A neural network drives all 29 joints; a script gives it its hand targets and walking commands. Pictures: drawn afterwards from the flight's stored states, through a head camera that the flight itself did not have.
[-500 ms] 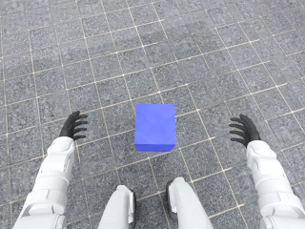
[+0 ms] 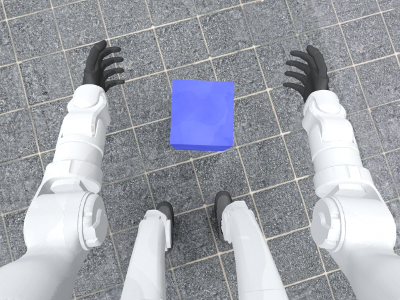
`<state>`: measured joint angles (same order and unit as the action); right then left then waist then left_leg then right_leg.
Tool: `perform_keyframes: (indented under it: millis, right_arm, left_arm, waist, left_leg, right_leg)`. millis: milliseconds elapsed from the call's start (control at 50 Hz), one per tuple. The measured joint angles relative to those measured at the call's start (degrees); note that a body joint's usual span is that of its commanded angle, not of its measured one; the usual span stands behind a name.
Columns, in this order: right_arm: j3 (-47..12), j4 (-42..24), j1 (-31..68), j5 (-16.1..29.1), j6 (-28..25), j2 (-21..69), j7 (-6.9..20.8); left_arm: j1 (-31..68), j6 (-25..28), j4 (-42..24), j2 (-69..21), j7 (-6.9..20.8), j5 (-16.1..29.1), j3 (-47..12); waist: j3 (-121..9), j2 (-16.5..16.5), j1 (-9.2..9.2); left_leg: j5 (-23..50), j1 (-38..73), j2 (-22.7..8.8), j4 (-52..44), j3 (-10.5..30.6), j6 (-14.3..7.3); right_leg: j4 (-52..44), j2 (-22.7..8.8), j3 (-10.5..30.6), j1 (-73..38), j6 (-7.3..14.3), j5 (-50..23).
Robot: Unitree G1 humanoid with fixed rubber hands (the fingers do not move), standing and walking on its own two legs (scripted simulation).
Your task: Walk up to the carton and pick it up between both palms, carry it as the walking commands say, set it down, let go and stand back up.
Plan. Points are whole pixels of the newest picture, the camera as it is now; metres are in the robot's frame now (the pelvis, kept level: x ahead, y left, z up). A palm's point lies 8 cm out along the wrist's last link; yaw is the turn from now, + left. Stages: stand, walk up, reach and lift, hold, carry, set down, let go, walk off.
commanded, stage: reach and lift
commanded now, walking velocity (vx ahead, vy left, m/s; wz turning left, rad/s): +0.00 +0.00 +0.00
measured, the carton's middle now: (201, 120) +0.51 -0.04 -0.54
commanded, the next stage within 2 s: none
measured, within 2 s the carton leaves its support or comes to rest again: neither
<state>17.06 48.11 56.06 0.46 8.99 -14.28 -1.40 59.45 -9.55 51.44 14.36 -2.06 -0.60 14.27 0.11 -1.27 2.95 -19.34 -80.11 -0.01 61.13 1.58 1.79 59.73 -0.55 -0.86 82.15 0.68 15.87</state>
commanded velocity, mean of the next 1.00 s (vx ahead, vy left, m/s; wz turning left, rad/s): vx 0.00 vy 0.00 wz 0.00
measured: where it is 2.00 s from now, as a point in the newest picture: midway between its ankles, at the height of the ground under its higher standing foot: (195, 231)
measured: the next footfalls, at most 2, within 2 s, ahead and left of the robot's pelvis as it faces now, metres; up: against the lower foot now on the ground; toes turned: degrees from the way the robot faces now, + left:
none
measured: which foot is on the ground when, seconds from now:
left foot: down 0.00-1.00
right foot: down 0.00-1.00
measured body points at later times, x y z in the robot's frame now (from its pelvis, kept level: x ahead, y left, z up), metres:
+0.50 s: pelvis +0.00 +0.01 -0.04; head +0.32 +0.00 +0.28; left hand +0.54 +0.15 -0.17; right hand +0.51 -0.23 -0.16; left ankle +0.06 +0.14 -0.63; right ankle +0.09 -0.11 -0.63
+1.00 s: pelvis -0.02 +0.01 -0.19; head +0.32 +0.00 +0.10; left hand +0.54 +0.15 -0.33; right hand +0.51 -0.22 -0.33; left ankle +0.06 +0.14 -0.63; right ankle +0.09 -0.11 -0.63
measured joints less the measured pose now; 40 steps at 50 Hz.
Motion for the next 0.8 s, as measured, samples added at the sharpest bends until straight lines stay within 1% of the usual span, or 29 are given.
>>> perform_keyframes:
  millis: [80, 140, 280, 380, 480, 600, 800]
  right_arm:
    - [2.02, 0.91, 3.71, -1.51, -1.14, 0.76, 0.11]
    - [3.56, 0.43, 5.04, -3.20, -1.93, 1.56, 0.41]
    - [6.32, -1.82, 4.49, -5.41, -3.04, 2.55, 1.90]
    - [7.55, -0.73, 4.54, -5.98, -3.33, 2.25, 2.97]
    - [8.08, 2.04, 6.35, -6.15, -3.20, 1.68, 3.38]
    - [7.19, 3.85, 9.46, -5.02, -2.64, 0.44, 2.53]
    - [1.71, 4.17, 12.34, 1.01, -2.17, -2.23, -0.41]
  left_arm:
    - [3.37, 1.24, 0.29, -1.04, -0.54, -1.22, 1.14]
    - [4.13, 1.97, -0.85, -2.37, -0.91, -2.58, 2.30]
    - [2.50, 2.57, -5.07, -4.65, -1.36, -4.66, 4.50]
    - [2.49, 2.37, -4.74, -4.87, -1.35, -4.87, 5.24]
    - [4.38, 2.07, -2.58, -4.75, -1.63, -4.72, 5.48]
    - [7.38, 1.50, -1.23, -3.86, -3.00, -2.93, 3.60]
    - [9.62, 0.76, -1.94, -1.05, -5.75, 3.12, -2.33]
  waist:
    - [-0.94, 0.29, -0.21]
    - [-1.65, 0.39, -0.27]
    - [-2.44, 0.31, -0.17]
    - [-3.59, 0.12, -0.02]
    - [-4.92, 0.06, 0.08]
    - [-4.36, -0.02, -0.02]
    - [-1.18, 0.00, -0.09]
  left_leg:
    - [0.14, -3.22, -0.07, 0.00, -0.18, 0.04]
    - [0.25, -4.94, -0.02, -0.27, -0.27, 0.02]
    - [0.46, -6.93, 0.23, -0.90, -0.26, -0.14]
    - [-0.21, -9.62, 0.44, 1.18, -0.32, -0.32]
    - [-2.39, -15.05, 0.63, 7.41, -0.53, -0.48]
    - [-5.92, -22.89, 0.88, 17.91, -0.68, -0.55]
    - [-10.33, -33.20, 1.10, 32.83, -0.66, -0.44]
  right_leg:
    - [0.05, 0.09, 0.20, 3.32, 0.02, -0.21]
    - [-0.16, 0.06, 0.30, 5.09, -0.01, -0.31]
    - [-0.83, -0.17, 0.34, 6.96, -0.21, -0.43]
    - [1.12, -0.36, 0.43, 9.57, -0.42, 0.21]
    - [7.24, -0.49, 0.73, 15.04, -0.69, 2.23]
    - [17.60, -0.63, 1.02, 22.96, -0.96, 5.55]
    - [32.32, -0.62, 1.23, 33.45, -0.99, 9.57]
